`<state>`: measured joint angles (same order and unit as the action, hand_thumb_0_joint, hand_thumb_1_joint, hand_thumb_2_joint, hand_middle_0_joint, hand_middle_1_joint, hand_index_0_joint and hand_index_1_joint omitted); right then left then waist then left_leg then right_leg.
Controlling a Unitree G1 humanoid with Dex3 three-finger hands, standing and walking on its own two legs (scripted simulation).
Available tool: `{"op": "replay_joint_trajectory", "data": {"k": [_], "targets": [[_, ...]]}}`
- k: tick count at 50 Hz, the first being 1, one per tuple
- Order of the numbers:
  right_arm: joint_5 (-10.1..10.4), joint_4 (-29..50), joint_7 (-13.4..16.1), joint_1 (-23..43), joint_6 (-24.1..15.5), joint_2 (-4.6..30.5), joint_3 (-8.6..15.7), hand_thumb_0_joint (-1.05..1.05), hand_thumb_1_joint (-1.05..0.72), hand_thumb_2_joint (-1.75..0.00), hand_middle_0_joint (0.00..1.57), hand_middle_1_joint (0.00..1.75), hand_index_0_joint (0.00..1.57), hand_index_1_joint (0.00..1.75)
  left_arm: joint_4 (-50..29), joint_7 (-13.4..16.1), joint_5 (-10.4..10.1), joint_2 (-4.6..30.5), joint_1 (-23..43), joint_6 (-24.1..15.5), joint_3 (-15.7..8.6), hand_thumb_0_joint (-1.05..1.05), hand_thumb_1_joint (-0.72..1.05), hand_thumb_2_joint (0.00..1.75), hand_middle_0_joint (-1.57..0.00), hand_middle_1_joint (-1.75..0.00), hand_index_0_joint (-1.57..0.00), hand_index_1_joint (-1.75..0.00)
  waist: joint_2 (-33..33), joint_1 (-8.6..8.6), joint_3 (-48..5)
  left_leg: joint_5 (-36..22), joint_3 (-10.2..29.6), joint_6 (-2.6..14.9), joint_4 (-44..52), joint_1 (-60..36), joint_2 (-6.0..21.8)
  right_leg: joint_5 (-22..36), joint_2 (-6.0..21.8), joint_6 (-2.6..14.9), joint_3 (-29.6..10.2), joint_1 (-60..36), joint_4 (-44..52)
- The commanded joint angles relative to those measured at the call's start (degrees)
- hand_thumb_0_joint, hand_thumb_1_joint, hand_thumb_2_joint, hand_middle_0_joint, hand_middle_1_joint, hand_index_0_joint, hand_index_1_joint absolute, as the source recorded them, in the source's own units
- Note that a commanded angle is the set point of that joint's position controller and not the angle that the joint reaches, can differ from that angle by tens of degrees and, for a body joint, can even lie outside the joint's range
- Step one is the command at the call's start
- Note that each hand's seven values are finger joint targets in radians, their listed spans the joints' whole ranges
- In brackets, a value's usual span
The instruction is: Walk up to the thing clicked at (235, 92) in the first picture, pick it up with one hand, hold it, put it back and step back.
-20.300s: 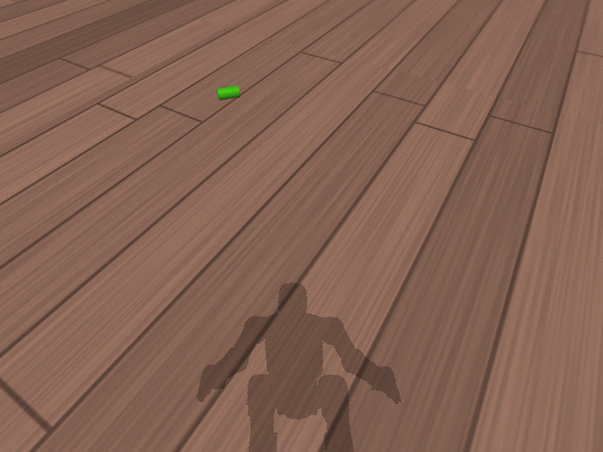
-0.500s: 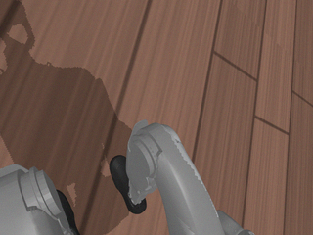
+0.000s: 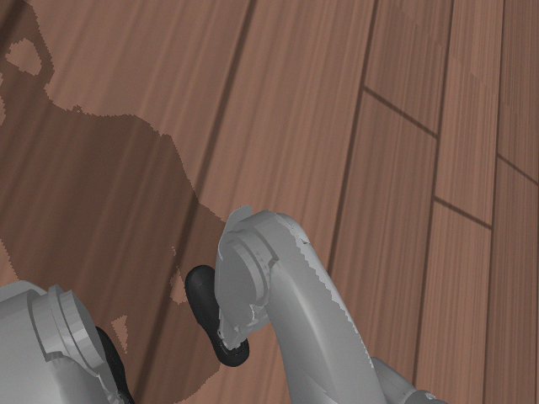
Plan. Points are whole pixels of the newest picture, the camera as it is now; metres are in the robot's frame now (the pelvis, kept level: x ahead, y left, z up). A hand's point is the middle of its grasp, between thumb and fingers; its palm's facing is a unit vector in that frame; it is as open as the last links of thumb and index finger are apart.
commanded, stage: close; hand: left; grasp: from above
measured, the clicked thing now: out of the picture +0.47 +0.34 -0.27
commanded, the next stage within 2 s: settle in 0.52 s
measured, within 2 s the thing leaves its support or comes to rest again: leaves its support in 0.98 s
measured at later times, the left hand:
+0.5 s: hand out of the picture +0.45 +0.35 -0.25, palm faces -0.40 -0.20 -0.89, open 9.9 cm
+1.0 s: hand out of the picture +0.45 +0.35 -0.24, palm faces -0.39 -0.21 -0.90, open 9.7 cm
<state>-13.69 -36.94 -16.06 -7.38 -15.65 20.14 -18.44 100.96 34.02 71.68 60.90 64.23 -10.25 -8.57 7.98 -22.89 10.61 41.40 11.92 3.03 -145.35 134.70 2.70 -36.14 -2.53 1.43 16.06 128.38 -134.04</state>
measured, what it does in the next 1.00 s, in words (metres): stands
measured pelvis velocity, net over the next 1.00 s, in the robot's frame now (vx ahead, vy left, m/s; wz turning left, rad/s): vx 0.00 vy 0.00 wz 0.02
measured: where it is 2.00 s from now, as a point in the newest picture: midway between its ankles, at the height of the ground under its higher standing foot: (172, 365)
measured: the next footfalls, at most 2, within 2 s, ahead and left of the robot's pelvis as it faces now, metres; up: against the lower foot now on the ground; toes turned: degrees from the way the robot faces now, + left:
none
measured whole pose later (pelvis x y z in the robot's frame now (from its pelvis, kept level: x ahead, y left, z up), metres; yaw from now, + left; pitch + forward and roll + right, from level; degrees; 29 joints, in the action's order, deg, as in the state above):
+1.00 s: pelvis +0.00 +0.00 +0.00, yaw +1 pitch +31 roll -14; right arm -12.0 -37.9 -16.7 -9.6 -14.6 19.4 -14.7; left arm 91.7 29.9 69.7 56.2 59.7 -7.9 -11.0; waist 6.1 -21.0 7.8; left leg 41.5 10.9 2.7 -144.0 135.1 2.2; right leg -36.9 -2.2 1.8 15.1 129.1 -133.6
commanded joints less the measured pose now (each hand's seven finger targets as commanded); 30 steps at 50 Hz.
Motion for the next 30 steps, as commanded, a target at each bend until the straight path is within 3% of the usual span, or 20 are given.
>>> {"op": "replay_joint_trajectory", "data": {"k": [1,7,8,11,12,14,18,20,21,26,30], "targets": [[0.4,-1.2,0.1,-12.0,-0.3,18.5,5.1,0.00,-0.89,-0.90,0.20,0.30,0.20,0.30,-6.7,2.2,-0.7,12.1,13.3,0.0,0.6,0.00,0.30,0.67,-0.72,-0.69,-0.72,-0.68,-31.3,-2.76,-36.1,-13.4,-0.7,-2.19,14.9,-27.9,1.0,13.8,-3.2,-0.13,-0.3,-20.3,10.7],[0.6,-1.2,0.1,-12.1,-0.5,18.7,5.3,0.00,-0.89,-0.90,0.20,0.30,0.20,0.30,-5.6,2.1,-0.7,12.3,13.5,0.5,1.0,0.00,0.39,0.62,-0.79,-0.64,-0.80,-0.63,-31.3,-2.90,-35.2,-12.4,-0.7,-2.13,15.3,-27.7,1.0,12.9,-3.1,-0.11,-0.4,-19.5,10.9],[0.7,-1.0,0.3,-12.1,-0.4,19.2,5.4,0.00,-0.89,-0.90,0.20,0.30,0.20,0.30,-7.0,2.4,-0.9,13.5,13.5,0.3,0.1,0.00,0.40,0.61,-0.80,-0.64,-0.81,-0.63,-31.3,-2.21,-37.1,-12.8,-0.7,-2.13,15.6,-27.4,1.0,13.3,-3.3,-0.10,-0.3,-21.3,11.2],[0.8,-1.3,0.1,-12.1,-0.6,19.1,5.4,0.00,-0.89,-0.90,0.20,0.30,0.20,0.30,-5.3,2.4,-1.3,12.3,12.0,0.7,0.3,0.00,0.43,0.60,-0.81,-0.64,-0.82,-0.62,-32.1,-2.02,-36.4,-14.1,-0.2,-2.47,15.8,-28.3,1.0,14.0,-3.1,-0.01,-0.2,-19.9,10.5],[0.7,-0.9,-0.1,-12.1,-0.7,18.5,5.3,0.00,-0.89,-0.90,0.20,0.30,0.20,0.30,-4.3,2.1,-1.2,10.8,11.4,1.0,1.1,0.00,0.44,0.61,-0.82,-0.63,-0.84,-0.62,-30.8,-2.79,-35.8,-14.1,-0.2,-2.35,15.4,-28.4,1.1,14.2,-3.2,-0.14,-0.1,-19.8,10.4],[0.6,-0.8,-0.2,-12.5,-0.7,19.1,5.3,0.00,-0.89,-0.90,0.20,0.30,0.20,0.30,-4.6,2.1,-1.4,11.5,13.1,0.9,1.2,0.00,0.50,0.59,-0.86,-0.63,-0.88,-0.62,-29.9,-3.42,-34.3,-12.0,-0.3,-2.09,15.8,-26.8,1.0,12.7,-3.1,-0.18,-0.1,-19.9,11.0],[1.0,-0.8,-0.1,-11.9,-0.8,18.9,5.4,0.00,-0.89,-0.90,0.20,0.30,0.20,0.30,-6.4,1.6,-1.7,12.7,12.2,1.0,0.3,0.00,0.52,0.62,-0.90,-0.62,-0.91,-0.61,-31.2,-1.66,-36.6,-12.1,-0.3,-2.28,16.1,-27.7,1.0,12.2,-3.0,0.06,-0.4,-19.7,10.8],[1.0,-0.6,-0.1,-12.4,-0.7,18.5,5.6,0.00,-0.89,-0.90,0.20,0.30,0.20,0.30,-5.4,1.3,-1.9,10.5,11.4,1.1,1.3,0.00,0.55,0.61,-0.92,-0.61,-0.93,-0.60,-29.2,-2.73,-35.0,-11.5,-0.8,-1.87,15.8,-26.1,0.8,12.3,-3.3,-0.19,-0.5,-20.6,11.7],[1.2,-0.6,0.0,-12.6,-0.5,18.7,5.7,0.00,-0.89,-0.90,0.20,0.30,0.20,0.30,-8.6,1.6,-1.9,12.3,12.6,0.9,0.3,0.00,0.58,0.63,-0.94,-0.61,-0.95,-0.61,-30.4,-1.72,-38.2,-13.7,-0.7,-2.11,15.8,-28.0,0.9,13.8,-3.2,-0.17,-0.5,-21.8,11.5],[1.2,-1.0,0.0,-12.7,-0.4,18.6,5.4,0.00,-0.89,-0.90,0.20,0.30,0.20,0.30,-5.8,1.6,-1.9,11.1,12.3,0.9,1.4,0.00,0.66,0.66,-1.01,-0.62,-1.01,-0.61,-30.4,-2.58,-35.9,-13.7,-0.7,-2.06,15.4,-26.6,0.9,14.0,-3.3,-0.11,-0.4,-20.7,11.1],[1.2,-0.8,0.2,-12.6,-0.3,18.6,5.5,0.00,-0.89,-0.90,0.20,0.30,0.20,0.30,-6.2,1.5,-2.3,11.4,12.2,0.8,0.9,0.00,0.73,0.64,-1.06,-0.60,-1.06,-0.60,-30.2,-1.84,-37.1,-13.2,-0.6,-2.06,15.7,-26.8,0.8,13.2,-3.2,-0.05,-0.4,-21.1,11.3]]}}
